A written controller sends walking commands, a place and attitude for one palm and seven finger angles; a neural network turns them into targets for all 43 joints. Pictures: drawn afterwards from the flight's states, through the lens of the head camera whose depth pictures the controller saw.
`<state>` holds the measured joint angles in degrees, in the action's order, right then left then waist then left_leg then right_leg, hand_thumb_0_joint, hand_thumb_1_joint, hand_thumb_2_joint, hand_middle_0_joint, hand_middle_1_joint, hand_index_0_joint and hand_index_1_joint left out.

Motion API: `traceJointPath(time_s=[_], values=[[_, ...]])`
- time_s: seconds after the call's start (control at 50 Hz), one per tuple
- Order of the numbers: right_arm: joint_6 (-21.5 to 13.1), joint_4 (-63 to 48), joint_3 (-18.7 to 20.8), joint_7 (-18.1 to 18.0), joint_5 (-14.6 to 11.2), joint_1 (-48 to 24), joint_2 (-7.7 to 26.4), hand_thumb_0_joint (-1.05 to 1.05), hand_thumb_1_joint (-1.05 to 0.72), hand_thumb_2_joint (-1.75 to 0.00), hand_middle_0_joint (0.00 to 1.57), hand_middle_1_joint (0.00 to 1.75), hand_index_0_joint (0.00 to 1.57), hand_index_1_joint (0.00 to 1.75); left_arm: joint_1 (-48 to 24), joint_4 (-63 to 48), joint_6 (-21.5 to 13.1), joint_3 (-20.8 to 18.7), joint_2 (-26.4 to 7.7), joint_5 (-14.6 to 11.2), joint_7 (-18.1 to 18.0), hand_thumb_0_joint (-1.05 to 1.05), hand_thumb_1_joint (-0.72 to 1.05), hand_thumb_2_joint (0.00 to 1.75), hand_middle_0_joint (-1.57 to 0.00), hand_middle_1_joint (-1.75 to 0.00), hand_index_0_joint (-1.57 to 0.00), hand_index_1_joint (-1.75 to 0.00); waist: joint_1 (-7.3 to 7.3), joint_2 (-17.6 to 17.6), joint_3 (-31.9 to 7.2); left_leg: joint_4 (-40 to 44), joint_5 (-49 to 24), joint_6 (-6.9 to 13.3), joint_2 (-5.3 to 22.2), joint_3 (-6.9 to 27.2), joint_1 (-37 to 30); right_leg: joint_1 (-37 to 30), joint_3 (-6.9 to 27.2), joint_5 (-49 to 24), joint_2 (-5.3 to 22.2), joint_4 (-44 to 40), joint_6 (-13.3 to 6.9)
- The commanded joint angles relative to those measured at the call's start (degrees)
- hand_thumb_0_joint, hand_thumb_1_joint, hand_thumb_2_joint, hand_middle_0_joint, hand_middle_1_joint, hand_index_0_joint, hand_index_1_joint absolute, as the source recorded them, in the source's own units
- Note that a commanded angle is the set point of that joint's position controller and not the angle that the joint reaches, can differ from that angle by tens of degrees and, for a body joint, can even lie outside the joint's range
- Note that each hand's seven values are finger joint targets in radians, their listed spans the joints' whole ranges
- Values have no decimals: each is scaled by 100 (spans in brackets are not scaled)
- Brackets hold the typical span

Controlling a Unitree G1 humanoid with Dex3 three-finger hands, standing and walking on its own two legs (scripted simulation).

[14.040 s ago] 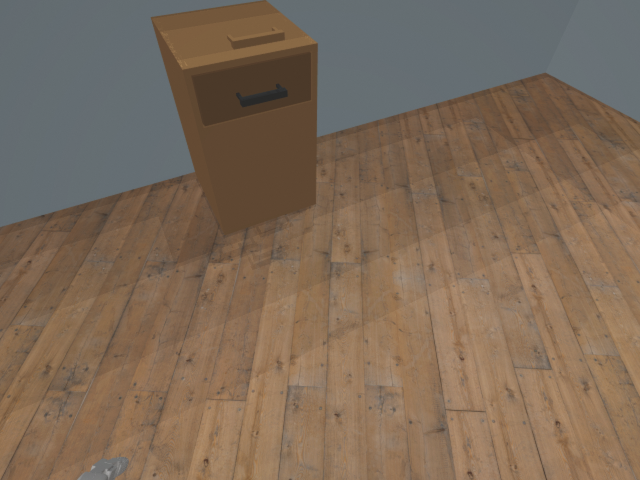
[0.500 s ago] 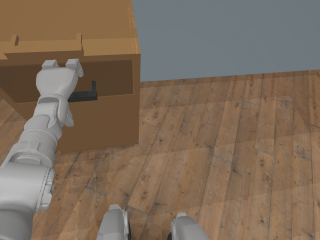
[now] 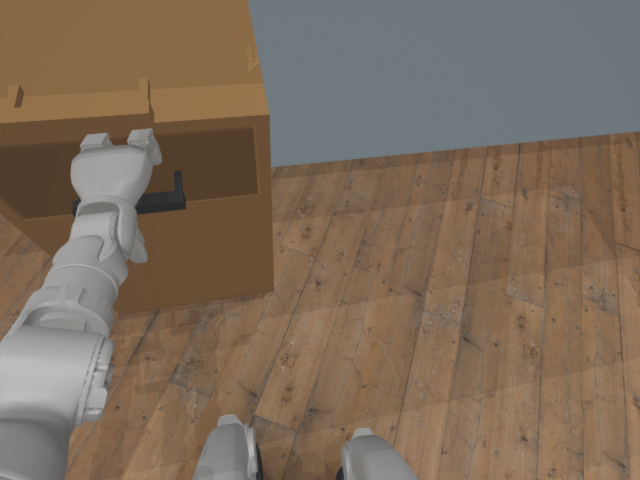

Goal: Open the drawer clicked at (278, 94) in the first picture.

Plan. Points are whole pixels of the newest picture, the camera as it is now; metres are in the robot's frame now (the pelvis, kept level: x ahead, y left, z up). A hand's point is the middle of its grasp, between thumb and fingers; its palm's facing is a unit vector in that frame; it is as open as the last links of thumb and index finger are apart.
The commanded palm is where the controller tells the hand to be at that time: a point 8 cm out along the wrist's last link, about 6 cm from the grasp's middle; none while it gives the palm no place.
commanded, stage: move the hooked fingers above the handle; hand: left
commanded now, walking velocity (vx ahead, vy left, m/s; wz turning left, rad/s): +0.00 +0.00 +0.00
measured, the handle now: (131, 193) +0.54 +0.25 -0.07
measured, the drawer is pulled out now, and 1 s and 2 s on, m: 0.00 0.00 0.00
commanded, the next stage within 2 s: none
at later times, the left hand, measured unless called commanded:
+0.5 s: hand (131, 198) +0.49 +0.22 -0.01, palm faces -0.03 -0.09 -1.00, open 13.8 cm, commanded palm +0.48 +0.23 +0.04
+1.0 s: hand (129, 197) +0.49 +0.23 -0.01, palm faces +0.00 -0.09 -1.00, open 13.8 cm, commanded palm +0.48 +0.23 +0.04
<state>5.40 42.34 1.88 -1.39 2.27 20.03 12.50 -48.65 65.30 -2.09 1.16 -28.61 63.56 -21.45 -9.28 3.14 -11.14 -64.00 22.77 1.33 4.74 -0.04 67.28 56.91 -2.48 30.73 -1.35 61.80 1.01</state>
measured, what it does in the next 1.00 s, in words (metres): stands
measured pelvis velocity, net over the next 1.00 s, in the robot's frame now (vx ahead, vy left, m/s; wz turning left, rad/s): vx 0.00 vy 0.00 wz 0.00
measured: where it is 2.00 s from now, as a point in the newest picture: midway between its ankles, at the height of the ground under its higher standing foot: outside the picture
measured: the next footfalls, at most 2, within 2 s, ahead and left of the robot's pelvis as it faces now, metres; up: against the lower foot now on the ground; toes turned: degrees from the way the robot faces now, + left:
none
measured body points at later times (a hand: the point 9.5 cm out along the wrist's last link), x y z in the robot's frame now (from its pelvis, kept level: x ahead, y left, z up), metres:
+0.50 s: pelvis +0.00 +0.00 +0.00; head +0.12 +0.03 +0.43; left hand +0.48 +0.23 +0.04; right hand +0.03 -0.27 -0.12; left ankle +0.06 +0.11 -0.65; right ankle -0.02 -0.14 -0.65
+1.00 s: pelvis +0.00 +0.00 -0.01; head +0.12 +0.03 +0.42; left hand +0.48 +0.23 +0.05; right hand +0.00 -0.27 -0.12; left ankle +0.06 +0.11 -0.65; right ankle -0.02 -0.14 -0.65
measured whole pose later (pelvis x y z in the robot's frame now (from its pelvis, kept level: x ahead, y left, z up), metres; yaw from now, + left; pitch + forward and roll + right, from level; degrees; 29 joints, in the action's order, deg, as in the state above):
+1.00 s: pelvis +0.00 +0.00 -0.01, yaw +0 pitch +26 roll -5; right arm 5.0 43.3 3.0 -1.8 2.6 19.4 13.2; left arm -47.0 61.2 -6.1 0.8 -28.9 63.8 -24.1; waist -8.4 2.9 -11.6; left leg -65.9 23.2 1.4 4.4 0.4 69.3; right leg 58.6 -2.8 31.4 -1.2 63.6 1.1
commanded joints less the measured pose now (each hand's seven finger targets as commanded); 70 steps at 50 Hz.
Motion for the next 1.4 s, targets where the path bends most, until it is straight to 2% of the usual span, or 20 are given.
traceJointPath(time_s=[0.0, 0.04, 0.14, 0.24, 0.28, 0.34, 0.44, 0.54, 0.66, 0.76, 0.84, 0.9, 0.98, 1.04, 1.12, 1.18, 1.24, 1.3, 1.34, 1.38], values=[[-7, -332, 340, -44, 35, 835, 1120, 0, -90, -90, 20, 30, 20, 30, -2001, -903, 0, -789, -1888, 110, -381, 0, -50, 30, -30, -120, -30, -120, 102, 622, -2273, 417, -1564, 129, -303, 128, -2822, 216, -132, -1541, -341, -728, -317], [38, -398, 324, 3, 56, 761, 1137, 0, -90, -90, 20, 30, 20, 30, -1662, -1009, -4, -1188, -2302, 105, -472, 0, -50, 30, -30, -120, -30, -120, 341, 695, -2587, 343, -1818, 120, -311, 65, -2821, -78, -101, -1796, -340, -618, -312], [66, -503, 370, 4, 30, 705, 1155, 0, -90, -90, 20, 30, 20, 30, -1662, -1452, 18, -1205, -2402, 140, -569, 0, -50, 30, -30, -120, -30, -120, 323, 599, -3030, 237, -2008, 114, -315, 25, -2862, -377, -61, -2185, -343, -529, -258], [-40, -274, 546, -32, 24, 851, 1116, 0, -90, -90, 20, 30, 20, 30, -2175, -2063, -186, -378, -1329, -163, -310, 0, -50, 30, -30, -120, -30, -120, -97, 644, -3245, 304, -2175, 106, -236, 176, -3747, -54, -91, -2092, -355, -775, -217], [-71, -153, 581, -62, 17, 910, 1100, 0, -90, -90, 20, 30, 20, 30, -2313, -2101, -242, -21, -914, -259, -189, 0, -50, 30, -30, -120, -30, -120, -228, 580, -2935, 384, -1949, 106, -227, 236, -3876, 182, -114, -1822, -358, -912, -215], [-113, -39, 561, -104, 12, 913, 1072, 0, -90, -90, 20, 30, 20, 30, -2477, -2019, -295, 162, -725, -268, -126, 0, -50, 30, -30, -120, -30, -120, -300, 653, -2521, 462, -1739, 104, -239, 279, -3870, 459, -138, -1632, -336, -966, -250], [-55, -91, 426, -68, 32, 809, 1088, 0, -90, -90, 20, 30, 20, 30, -2223, -1267, -130, -527, -1443, 5, -487, 0, -50, 30, -30, -120, -30, -120, -10, 834, -2058, 517, -1598, 70, -288, 264, -3366, 575, -197, -1462, -341, -835, -344], [125, -450, 280, 47, 56, 602, 1157, 0, -90, -90, 20, 30, 20, 30, -1553, -668, 392, -1061, -2132, 147, -722, 0, -50, 30, -30, -120, -30, -120, 351, 650, -2340, 452, -1862, 76, -351, 104, -2868, -32, -176, -1772, -349, -650, -320], [192, -598, 319, -4, -23, 664, 1200, 0, -90, -90, 20, 30, 20, 30, -1540, -1009, 469, -1017, -2252, -7, -441, 0, -50, 30, -30, -120, -30, -120, 262, 203, -2927, 448, -1833, 129, -337, 1, -2886, -663, -66, -2168, -340, -744, -201], [-19, -336, 468, -135, -20, 791, 1129, 0, -90, -90, 20, 30, 20, 30, -2308, -1848, -258, -345, -1474, -110, -105, 0, -50, 30, -30, -120, -30, -120, -122, 428, -2883, 429, -1585, 140, -254, 162, -3413, -23, -41, -1690, -333, -886, -200], [-183, -106, 524, -176, 22, 857, 1050, 0, -90, -90, 20, 30, 20, 30, -2704, -2105, -600, 247, -715, -154, -110, 0, -50, 30, -30, -120, -30, -120, -345, 795, -2406, 470, -1272, 99, -215, 339, -3711, 784, -120, -1289, -319, -839, -263], [-172, -63, 488, -138, 43, 898, 1095, 0, -90, -90, 20, 30, 20, 30, -2334, -1632, -494, -297, -1202, -77, -377, 0, -50, 30, -30, -120, -30, -120, -110, 831, -2385, 479, -1350, 56, -229, 398, -3556, 839, -191, -1249, -337, -737, -320], [-39, -173, 383, 10, 61, 810, 1143, 0, -90, -90, 20, 30, 20, 30, -2025, -887, 50, -739, -1635, 73, -787, 0, -50, 30, -30, -120, -30, -120, 114, 894, -2204, 467, -1543, 28, -275, 307, -3146, 705, -259, -1318, -350, -620, -350], [94, -354, 318, 89, 76, 681, 1230, 0, -90, -90, 20, 30, 20, 30, -1664, -725, 505, -1130, -2164, 165, -888, 0, -50, 30, -30, -120, -30, -120, 377, 697, -2601, 465, -1791, 29, -303, 202, -3081, 199, -234, -1536, -363, -576, -334], [128, -510, 362, 61, 5, 672, 1203, 0, -90, -90, 20, 30, 20, 30, -1734, -1137, 636, -875, -2001, 94, -616, 0, -50, 30, -30, -120, -30, -120, 289, 586, -3048, 496, -1929, 61, -285, 90, -3367, -326, -156, -1880, -378, -767, -257], [40, -432, 432, -49, -23, 762, 1156, 0, -90, -90, 20, 30, 20, 30, -2108, -1634, 314, -477, -1562, -109, -260, 0, -50, 30, -30, -120, -30, -120, 41, 474, -3139, 553, -1832, 100, -253, 146, -3598, -352, -101, -1859, -363, -922, -210], [-80, -276, 477, -140, -29, 789, 1101, 0, -90, -90, 20, 30, 20, 30, -2337, -1914, -114, -96, -1109, -236, -30, 0, -50, 30, -30, -120, -30, -120, -195, 359, -2732, 599, -1471, 134, -236, 215, -3653, -19, -78, -1561, -341, -1040, -205], [-174, -142, 463, -203, -29, 798, 1056, 0, -90, -90, 20, 30, 20, 30, -2334, -1682, -392, 65, -907, -152, -94, 0, -50, 30, -30, -120, -30, -120, -286, 342, -2079, 573, -1007, 143, -259, 238, -3305, 439, -86, -1225, -324, -1028, -224], [-202, -79, 427, -203, -16, 797, 1063, 0, -90, -90, 20, 30, 20, 30, -2434, -1473, -442, -123, -1138, -61, -247, 0, -50, 30, -30, -120, -30, -120, -232, 519, -1776, 568, -867, 116, -263, 271, -3083, 685, -117, -1099, -313, -921, -279], [-206, -117, 423, -147, 16, 782, 1064, 0, -90, -90, 20, 30, 20, 30, -2319, -1247, -378, -278, -1207, 46, -463, 0, -50, 30, -30, -120, -30, -120, -120, 772, -1889, 537, -1011, 67, -268, 323, -3131, 859, -177, -1109, -317, -771, -332]])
